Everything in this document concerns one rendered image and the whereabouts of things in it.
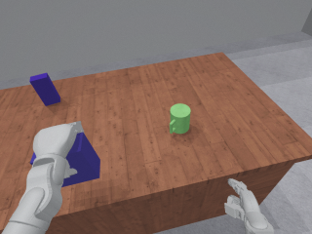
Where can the sponge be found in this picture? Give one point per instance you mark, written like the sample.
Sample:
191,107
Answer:
83,158

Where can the robot left hand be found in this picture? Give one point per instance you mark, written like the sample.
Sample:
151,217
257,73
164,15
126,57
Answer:
58,140

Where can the robot right hand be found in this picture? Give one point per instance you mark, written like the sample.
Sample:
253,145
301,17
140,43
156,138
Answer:
237,207

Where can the table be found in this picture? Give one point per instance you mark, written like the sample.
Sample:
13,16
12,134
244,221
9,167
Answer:
150,180

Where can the robot left forearm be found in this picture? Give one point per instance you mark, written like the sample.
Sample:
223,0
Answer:
42,198

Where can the robot right forearm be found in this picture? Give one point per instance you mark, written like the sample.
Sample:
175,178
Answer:
257,223

